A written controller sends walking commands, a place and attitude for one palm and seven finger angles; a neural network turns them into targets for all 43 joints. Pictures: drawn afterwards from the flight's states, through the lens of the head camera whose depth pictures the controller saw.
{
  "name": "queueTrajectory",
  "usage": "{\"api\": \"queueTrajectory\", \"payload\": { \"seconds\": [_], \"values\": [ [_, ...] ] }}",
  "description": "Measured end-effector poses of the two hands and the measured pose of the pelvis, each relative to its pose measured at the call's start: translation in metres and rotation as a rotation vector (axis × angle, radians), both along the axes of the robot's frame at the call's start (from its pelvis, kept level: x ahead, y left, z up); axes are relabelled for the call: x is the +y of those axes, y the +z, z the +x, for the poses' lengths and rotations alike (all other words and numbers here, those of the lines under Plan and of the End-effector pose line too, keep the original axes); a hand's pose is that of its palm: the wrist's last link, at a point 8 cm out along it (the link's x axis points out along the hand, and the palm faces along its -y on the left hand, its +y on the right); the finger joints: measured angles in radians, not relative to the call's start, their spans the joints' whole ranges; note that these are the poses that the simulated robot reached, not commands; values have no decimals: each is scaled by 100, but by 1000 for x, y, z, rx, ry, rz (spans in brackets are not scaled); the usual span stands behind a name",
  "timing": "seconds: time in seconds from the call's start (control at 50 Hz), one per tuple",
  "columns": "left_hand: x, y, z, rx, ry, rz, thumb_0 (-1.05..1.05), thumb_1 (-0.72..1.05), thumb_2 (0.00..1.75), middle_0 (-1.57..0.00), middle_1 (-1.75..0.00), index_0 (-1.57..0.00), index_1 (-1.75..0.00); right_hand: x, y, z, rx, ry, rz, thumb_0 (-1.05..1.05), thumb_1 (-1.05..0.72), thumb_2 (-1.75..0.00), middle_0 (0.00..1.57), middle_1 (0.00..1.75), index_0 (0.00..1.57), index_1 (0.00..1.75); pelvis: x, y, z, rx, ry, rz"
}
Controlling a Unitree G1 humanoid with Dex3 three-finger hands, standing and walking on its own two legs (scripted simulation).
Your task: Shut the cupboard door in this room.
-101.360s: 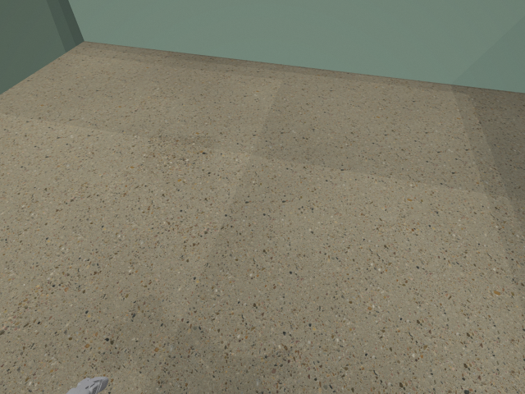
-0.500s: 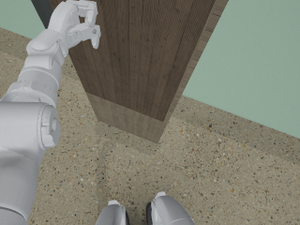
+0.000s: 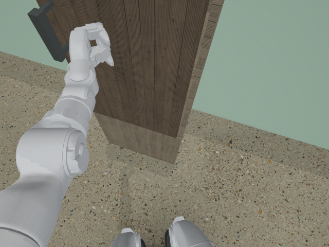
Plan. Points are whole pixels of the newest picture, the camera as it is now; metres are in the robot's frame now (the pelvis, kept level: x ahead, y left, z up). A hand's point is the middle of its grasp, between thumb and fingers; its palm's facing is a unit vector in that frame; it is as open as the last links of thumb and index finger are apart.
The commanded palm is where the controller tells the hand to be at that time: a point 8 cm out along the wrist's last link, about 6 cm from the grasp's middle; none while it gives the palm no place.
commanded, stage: pull the fist back off the door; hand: left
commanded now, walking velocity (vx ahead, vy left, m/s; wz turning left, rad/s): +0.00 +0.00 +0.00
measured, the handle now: (54, 32) +0.63 +0.17 +0.12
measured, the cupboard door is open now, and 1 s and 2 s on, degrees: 0 0 0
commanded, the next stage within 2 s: draw the hand back to the body in 0.46 s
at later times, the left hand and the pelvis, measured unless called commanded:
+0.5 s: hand (102, 72) +0.48 +0.06 +0.13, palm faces -0.04 -1.00 -0.03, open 3.1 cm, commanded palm +0.46 +0.11 +0.13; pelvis +0.02 +0.00 +0.02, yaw +0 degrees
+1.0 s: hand (58, 107) +0.38 +0.13 +0.15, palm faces -0.01 -1.00 -0.01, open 3.1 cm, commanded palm +0.35 +0.18 +0.17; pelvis +0.02 +0.00 +0.04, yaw +0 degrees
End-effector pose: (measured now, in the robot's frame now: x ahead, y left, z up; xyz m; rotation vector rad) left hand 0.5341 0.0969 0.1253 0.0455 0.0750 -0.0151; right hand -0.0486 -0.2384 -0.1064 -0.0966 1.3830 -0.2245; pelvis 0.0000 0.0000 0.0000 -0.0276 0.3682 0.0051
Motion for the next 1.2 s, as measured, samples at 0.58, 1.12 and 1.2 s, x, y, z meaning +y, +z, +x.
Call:
{"api": "queueTrajectory", "payload": {
  "seconds": [0.58, 1.12, 1.2],
  "values": [
    [7, 6, -74, -76, -37, -1, 1, 90, 90, -130, -150, -130, -150, -18, 25, 145, -332, 111, -42, 1, -91, -90, 20, 30, 20, 30, -1, 24, 19, -149, 7, 18],
    [97, 51, -205, -173, -12, 10, 2, 90, 90, -126, -146, -126, -146, -3, 77, 213, -631, 144, -56, 2, -91, -90, 20, 30, 20, 30, 3, 48, 14, -336, -4, 22],
    [112, 61, -231, -183, 42, 105, 2, 90, 90, -119, -138, -120, -139, 10, 94, 237, -702, 161, -47, 2, -91, -90, 20, 30, 20, 30, 5, 54, 13, -372, 1, 23]
  ]
}}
